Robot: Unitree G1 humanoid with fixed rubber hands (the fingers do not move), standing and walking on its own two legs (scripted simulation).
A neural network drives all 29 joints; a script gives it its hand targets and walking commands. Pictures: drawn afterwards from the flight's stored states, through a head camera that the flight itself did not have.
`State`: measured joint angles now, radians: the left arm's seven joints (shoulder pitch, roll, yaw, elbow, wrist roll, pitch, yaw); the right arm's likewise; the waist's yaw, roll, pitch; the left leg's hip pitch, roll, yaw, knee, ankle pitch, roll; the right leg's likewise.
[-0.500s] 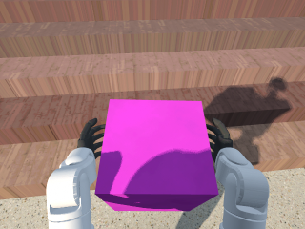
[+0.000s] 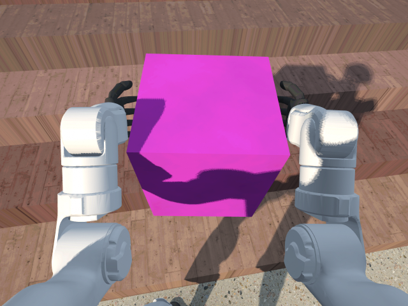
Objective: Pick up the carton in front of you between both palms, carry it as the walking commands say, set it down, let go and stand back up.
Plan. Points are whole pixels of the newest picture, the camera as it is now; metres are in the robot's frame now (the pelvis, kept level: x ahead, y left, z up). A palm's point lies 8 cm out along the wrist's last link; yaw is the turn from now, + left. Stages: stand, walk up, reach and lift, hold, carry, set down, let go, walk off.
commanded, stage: carry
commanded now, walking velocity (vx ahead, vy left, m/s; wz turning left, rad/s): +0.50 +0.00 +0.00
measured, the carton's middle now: (205, 144) +0.40 -0.01 +0.10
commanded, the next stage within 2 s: none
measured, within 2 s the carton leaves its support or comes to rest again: neither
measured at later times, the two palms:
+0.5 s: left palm (149, 16) +0.72 +0.12 +0.19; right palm (269, 9) +0.76 -0.18 +0.20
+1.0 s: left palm out of the picture +1.08 +0.03 +0.44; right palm out of the picture +1.04 -0.26 +0.42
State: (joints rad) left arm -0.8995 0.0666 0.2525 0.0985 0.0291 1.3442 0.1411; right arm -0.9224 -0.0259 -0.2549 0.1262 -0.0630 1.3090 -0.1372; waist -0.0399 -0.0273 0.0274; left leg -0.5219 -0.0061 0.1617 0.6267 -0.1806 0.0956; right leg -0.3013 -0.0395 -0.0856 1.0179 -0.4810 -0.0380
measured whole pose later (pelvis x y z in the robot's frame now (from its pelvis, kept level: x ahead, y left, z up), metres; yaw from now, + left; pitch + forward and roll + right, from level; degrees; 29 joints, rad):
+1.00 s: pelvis +0.69 -0.07 +0.25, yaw +1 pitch +2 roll +6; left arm -0.91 0.08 0.36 0.24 0.06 1.35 0.09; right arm -0.93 -0.01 -0.19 0.23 -0.05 1.35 -0.18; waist -0.16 -0.03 -0.02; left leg -0.69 -0.08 0.25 1.01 -0.38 0.15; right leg -0.44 0.04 0.08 1.49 -0.13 -0.02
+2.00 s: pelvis +1.31 -0.15 +0.55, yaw +1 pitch +3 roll +4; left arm -0.91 0.05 0.34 0.27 0.08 1.37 0.09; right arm -0.93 -0.02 -0.22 0.29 -0.07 1.35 -0.15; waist -0.11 -0.01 -0.07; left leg -0.82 -0.01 0.21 1.13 -0.37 0.13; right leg -0.22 -0.12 -0.03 0.83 -0.06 -0.04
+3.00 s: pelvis +1.88 -0.20 +0.84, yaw +1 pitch +4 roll +4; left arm -0.95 0.05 0.31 0.24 0.06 1.39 0.13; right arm -0.98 -0.04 -0.27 0.24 -0.08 1.41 -0.13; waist 0.03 0.02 -0.10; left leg -1.20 0.10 0.16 1.58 -0.35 0.15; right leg -0.01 -0.09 -0.10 0.21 -0.23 -0.04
